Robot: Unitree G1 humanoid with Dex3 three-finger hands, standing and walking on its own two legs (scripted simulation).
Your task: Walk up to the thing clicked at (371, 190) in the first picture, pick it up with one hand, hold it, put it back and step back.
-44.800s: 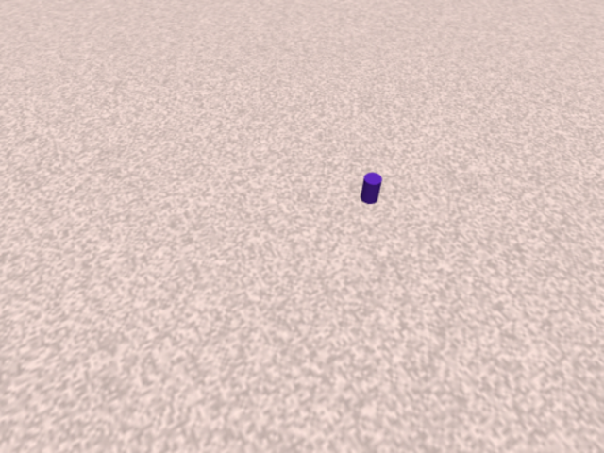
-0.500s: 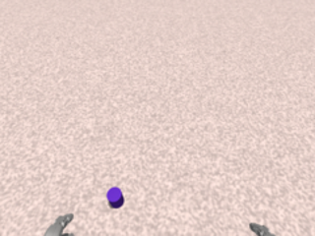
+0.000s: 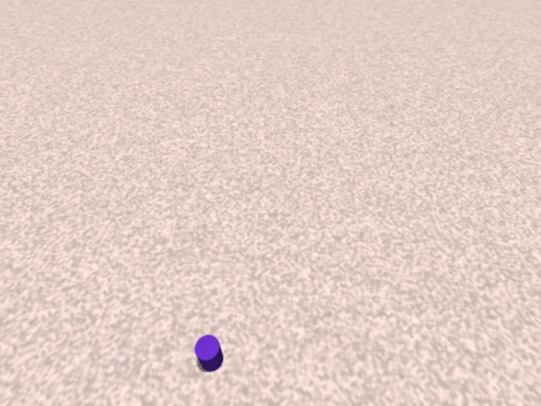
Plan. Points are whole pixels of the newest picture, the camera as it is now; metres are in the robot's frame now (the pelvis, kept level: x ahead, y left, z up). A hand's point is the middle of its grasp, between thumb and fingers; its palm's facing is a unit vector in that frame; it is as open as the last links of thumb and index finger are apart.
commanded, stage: stand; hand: left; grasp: from above
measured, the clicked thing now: (209, 353) +0.42 +0.24 -0.72
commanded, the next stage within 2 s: step back in 1.76 s
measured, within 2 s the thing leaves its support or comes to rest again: neither
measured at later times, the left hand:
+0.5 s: hand out of the picture +0.05 +0.22 -0.16, palm faces +0.03 -0.94 -0.33, open 7.4 cm
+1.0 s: hand out of the picture +0.08 +0.22 -0.15, palm faces +0.04 -0.94 -0.34, open 7.4 cm
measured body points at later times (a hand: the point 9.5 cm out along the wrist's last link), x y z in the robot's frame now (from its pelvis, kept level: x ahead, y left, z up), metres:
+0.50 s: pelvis +0.00 -0.02 +0.00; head +0.01 -0.02 +0.45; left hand +0.05 +0.27 -0.14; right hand +0.06 -0.30 -0.14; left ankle +0.01 +0.11 -0.74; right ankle -0.01 -0.14 -0.74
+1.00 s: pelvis +0.01 -0.03 +0.00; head +0.01 -0.03 +0.45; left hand +0.08 +0.27 -0.13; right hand +0.09 -0.32 -0.14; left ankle +0.01 +0.11 -0.74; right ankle -0.01 -0.14 -0.74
